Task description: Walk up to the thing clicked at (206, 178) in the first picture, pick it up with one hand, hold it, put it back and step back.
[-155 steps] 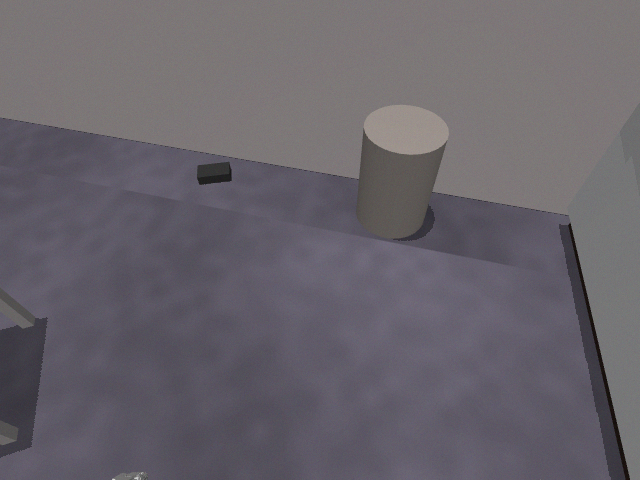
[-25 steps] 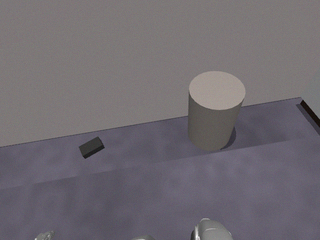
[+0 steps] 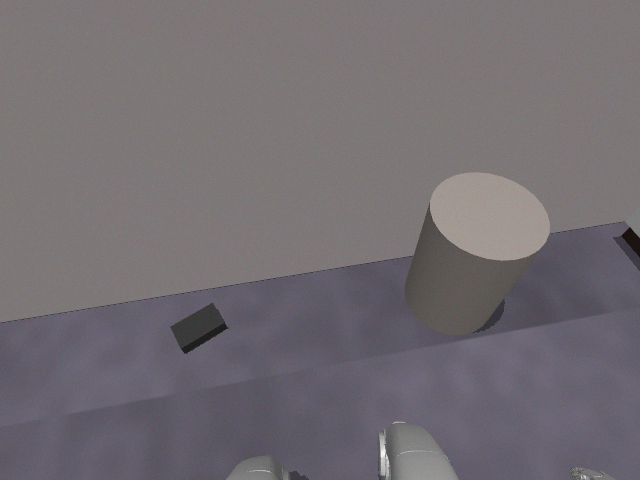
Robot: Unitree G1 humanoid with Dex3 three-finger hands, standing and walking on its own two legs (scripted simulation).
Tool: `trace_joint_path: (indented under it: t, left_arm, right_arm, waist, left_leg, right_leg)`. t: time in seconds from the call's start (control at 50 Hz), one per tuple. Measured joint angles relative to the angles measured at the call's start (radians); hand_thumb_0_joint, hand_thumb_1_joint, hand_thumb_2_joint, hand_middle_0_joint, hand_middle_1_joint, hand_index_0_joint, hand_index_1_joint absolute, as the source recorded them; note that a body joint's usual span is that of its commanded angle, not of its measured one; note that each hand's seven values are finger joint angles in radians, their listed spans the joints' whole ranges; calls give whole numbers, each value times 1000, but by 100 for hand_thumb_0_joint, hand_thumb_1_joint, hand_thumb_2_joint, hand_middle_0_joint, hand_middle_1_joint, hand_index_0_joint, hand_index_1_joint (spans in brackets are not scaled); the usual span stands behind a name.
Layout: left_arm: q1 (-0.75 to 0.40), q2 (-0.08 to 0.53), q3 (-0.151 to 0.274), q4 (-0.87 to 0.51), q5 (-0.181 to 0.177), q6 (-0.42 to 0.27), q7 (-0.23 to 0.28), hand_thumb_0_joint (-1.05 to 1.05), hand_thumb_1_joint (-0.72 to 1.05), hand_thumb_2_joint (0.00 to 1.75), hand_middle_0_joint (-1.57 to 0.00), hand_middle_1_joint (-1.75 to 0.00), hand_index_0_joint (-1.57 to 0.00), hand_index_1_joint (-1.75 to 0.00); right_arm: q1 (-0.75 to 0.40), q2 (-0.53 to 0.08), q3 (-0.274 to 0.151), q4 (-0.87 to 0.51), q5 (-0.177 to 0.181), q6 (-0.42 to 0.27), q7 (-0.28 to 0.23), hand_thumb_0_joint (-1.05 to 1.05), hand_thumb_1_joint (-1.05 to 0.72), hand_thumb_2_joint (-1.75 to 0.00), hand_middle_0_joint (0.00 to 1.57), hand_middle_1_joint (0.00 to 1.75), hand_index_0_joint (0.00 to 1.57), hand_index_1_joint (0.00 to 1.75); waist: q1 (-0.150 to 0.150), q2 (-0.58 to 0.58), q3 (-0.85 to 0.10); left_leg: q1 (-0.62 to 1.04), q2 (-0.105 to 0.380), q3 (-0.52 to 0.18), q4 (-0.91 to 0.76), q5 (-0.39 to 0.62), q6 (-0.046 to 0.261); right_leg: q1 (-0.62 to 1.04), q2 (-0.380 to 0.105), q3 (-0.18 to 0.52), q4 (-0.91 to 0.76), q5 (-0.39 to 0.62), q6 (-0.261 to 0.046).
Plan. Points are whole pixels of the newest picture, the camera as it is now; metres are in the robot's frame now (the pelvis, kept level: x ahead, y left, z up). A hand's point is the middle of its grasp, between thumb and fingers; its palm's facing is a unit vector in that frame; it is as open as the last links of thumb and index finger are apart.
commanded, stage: walk up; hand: left
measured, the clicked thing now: (199, 327) +0.62 +0.42 -0.72
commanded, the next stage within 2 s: none
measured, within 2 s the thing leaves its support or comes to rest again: neither
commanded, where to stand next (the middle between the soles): +0.21 +0.20 m, yaw -3 degrees
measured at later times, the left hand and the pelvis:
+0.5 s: hand out of the picture +0.15 +0.50 -0.11, palm faces -0.05 -0.80 -0.60, open 7.4 cm; pelvis +0.10 +0.17 -0.01, yaw -1 degrees
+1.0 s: hand (20, 385) +0.27 +0.49 -0.15, palm faces -0.13 -0.93 -0.35, open 7.4 cm; pelvis +0.14 +0.25 +0.00, yaw -6 degrees
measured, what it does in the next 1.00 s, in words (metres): steps to the left: right foot, then left foot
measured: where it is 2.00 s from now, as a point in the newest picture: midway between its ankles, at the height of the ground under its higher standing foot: outside the picture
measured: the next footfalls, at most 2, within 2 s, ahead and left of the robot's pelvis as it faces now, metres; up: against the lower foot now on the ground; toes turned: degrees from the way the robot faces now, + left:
right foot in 0.12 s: +0.16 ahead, -0.06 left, +0.00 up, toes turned -7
left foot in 0.50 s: +0.21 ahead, +0.34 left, +0.00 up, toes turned -1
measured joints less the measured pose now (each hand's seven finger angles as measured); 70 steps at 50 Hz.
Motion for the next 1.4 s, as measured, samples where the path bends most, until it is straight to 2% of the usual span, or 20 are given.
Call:
trace_joint_path:
  t: [0.08, 0.12, 0.14, 0.2, 0.24, 0.28, 0.36, 0.44, 0.5, 0.52, 0.54, 0.58, 0.62, 0.66, 0.74, 0.88, 0.9, 0.94, 1.06, 1.4]
  left_arm:
    - [-16, -45, -13, -33, -3, -19, -14, 1, 90, 89, -21, -30, -21, -30]
    - [-10, -60, -17, -61, -1, -34, -15, 1, 90, 89, -21, -30, -21, -30]
    - [-5, -63, -14, -78, 5, -45, -11, 1, 90, 89, -21, -30, -21, -30]
    - [-5, -79, -22, -103, 11, -38, 5, 0, 90, 89, -21, -30, -21, -30]
    - [1, -87, -25, -105, 11, -29, 10, 0, 90, 89, -21, -30, -21, -30]
    - [9, -89, -22, -107, 13, -26, 9, 0, 90, 89, -21, -30, -21, -30]
    - [34, -72, -13, -114, 23, -33, 4, 0, 89, 89, -21, -30, -21, -30]
    - [55, -35, -2, -117, 34, -29, 1, 0, 89, 89, -21, -30, -21, -30]
    - [63, -3, 4, -111, 39, -12, 0, 1, 89, 89, -21, -30, -21, -30]
    - [60, 12, 8, -103, 41, -2, 1, 1, 89, 89, -21, -30, -21, -30]
    - [53, 20, 14, -89, 39, 12, 6, 1, 89, 89, -21, -30, -21, -30]
    - [30, 16, 15, -50, 29, 38, 21, 1, 90, 89, -21, -30, -21, -30]
    - [8, 15, 12, -28, 17, 41, 20, 1, 90, 89, -21, -30, -21, -30]
    - [-9, 6, 6, -22, 11, 30, 6, 1, 90, 89, -21, -30, -21, -30]
    - [-44, -36, -4, -16, 14, 34, -28, 1, 90, 89, -21, -30, -21, -30]
    - [-109, -94, -12, -28, 17, 77, -59, 1, 90, 89, -21, -30, -21, -30]
    - [-117, -98, -13, -29, 17, 77, -61, 1, 90, 89, -21, -30, -21, -30]
    - [-141, -110, -16, -21, 18, 73, -64, 1, 90, 89, -21, -30, -21, -30]
    - [-189, -116, -37, 0, 5, 77, -73, 1, 90, 89, -21, -30, -21, -30]
    - [-201, -137, -53, 146, 17, 76, -91, 1, 90, 89, -21, -30, -21, -30]
  right_arm:
    - [46, -2, 11, 1, -11, 8, -2, 1, -90, -90, 20, 30, 21, 30]
    - [68, -6, 14, -2, -8, 21, -1, 1, -90, -90, 20, 30, 21, 30]
    - [75, -5, 16, -3, -3, 27, -2, 1, -90, -90, 20, 30, 21, 30]
    - [65, 1, 17, 13, -1, 57, -12, 1, -90, -90, 20, 30, 21, 30]
    - [53, 0, 15, 21, -3, 67, -13, 1, -90, -90, 20, 30, 21, 30]
    - [37, -5, 12, 21, -3, 64, -9, 1, -90, -90, 20, 30, 21, 30]
    - [1, -20, 1, 8, -8, 61, 3, 1, -90, -90, 20, 30, 21, 30]
    - [-34, -39, -13, -7, -11, 63, 18, 1, -90, -90, 20, 30, 21, 30]
    - [-43, -59, -25, -16, -5, 47, 18, 1, -90, -90, 20, 30, 21, 30]
    - [-47, -57, -29, -15, -5, 36, 12, 1, -90, -90, 20, 30, 21, 30]
    - [-48, -52, -30, -17, -8, 27, 4, 1, -90, -90, 20, 30, 21, 30]
    - [-48, -41, -17, -11, -1, 19, -7, 1, -90, -90, 20, 30, 21, 30]
    - [-50, -13, 3, 2, 5, 16, -20, 1, -90, -90, 20, 30, 21, 30]
    - [-44, 9, 25, 16, 17, 3, -34, 1, -90, -90, 20, 30, 21, 30]
    - [-32, 31, 57, 50, 27, -30, -55, 1, -90, -90, 20, 30, 21, 30]
    - [-43, 49, 84, 87, 40, -61, -92, 1, -90, -90, 21, 30, 21, 30]
    - [-48, 50, 87, 92, 42, -62, -96, 1, -90, -90, 21, 30, 21, 30]
    - [-71, 51, 89, 107, 47, -63, -101, 1, -90, -90, 21, 30, 21, 30]
    - [-117, 62, 98, 165, 44, -74, -100, 1, -90, -90, 21, 30, 21, 30]
    - [-194, 41, 98, 321, 35, -59, -75, 1, -90, -90, 20, 30, 21, 30]
  waist:
    - [-22, 24, 26]
    - [-24, 41, 30]
    - [-16, 47, 34]
    - [4, 89, 47]
    - [12, 113, 37]
    - [18, 128, 30]
    - [32, 132, 24]
    - [50, 114, 16]
    - [62, 93, 1]
    - [62, 64, 4]
    - [63, 42, 6]
    - [51, 39, -1]
    - [41, 21, 3]
    - [38, 3, 10]
    - [37, -9, 29]
    - [43, -17, 55]
    - [45, -18, 55]
    - [43, -1, 65]
    - [37, -28, 30]
    - [38, 0, -34]
  left_leg:
    - [62, -29, 26, -54, -9, 29]
    - [68, -39, 34, -24, -40, 38]
    - [53, -44, 28, 34, -56, 41]
    - [-38, -73, -79, 298, -111, 22]
    - [-100, -64, -116, 400, -86, 8]
    - [-149, -38, -142, 422, -42, -2]
    - [-201, 23, -166, 361, 18, -21]
    - [-181, 71, -150, 200, 2, -21]
    - [-110, 62, -112, 64, 13, -13]
    - [-101, 37, -89, 71, 30, -32]
    - [-105, 20, -68, 106, 13, -40]
    - [-115, 15, -58, 145, -19, -30]
    - [-99, 6, -44, 124, -18, -11]
    - [-76, -5, -28, 88, -8, 2]
    - [-38, -23, -2, 41, -2, 25]
    - [-32, -26, 28, 40, -18, 38]
    - [-35, -23, 32, 46, -23, 37]
    - [-33, -3, 26, 48, -23, 29]
    - [23, -20, 47, -56, 32, 24]
    - [185, -9, 63, -349, 187, -15]
  right_leg:
    - [26, 24, -85, -219, 29, 5]
    - [90, 44, -98, -398, 147, 5]
    - [104, 48, -92, -427, 217, -7]
    - [126, 50, -92, -385, 176, -9]
    - [153, 41, -88, -402, 166, 2]
    - [175, 27, -81, -422, 166, 18]
    - [193, -13, -47, -427, 153, 44]
    - [184, -59, -8, -394, 118, 53]
    - [157, -100, 31, -328, 69, 52]
    - [142, -129, 58, -283, 40, 34]
    - [119, -133, 96, -217, 6, 20]
    - [66, -74, 120, -70, -56, 6]
    - [22, -24, 101, 29, -50, 3]
    - [2, 1, 56, 28, -33, 5]
    - [27, 25, -7, -96, -10, 7]
    - [138, 37, -2, -269, 27, -10]
    - [164, 37, 3, -320, 51, -6]
    - [186, 54, -1, -358, 57, 37]
    - [210, 42, 16, -407, 93, 46]
    - [351, 75, 24, -672, 233, 22]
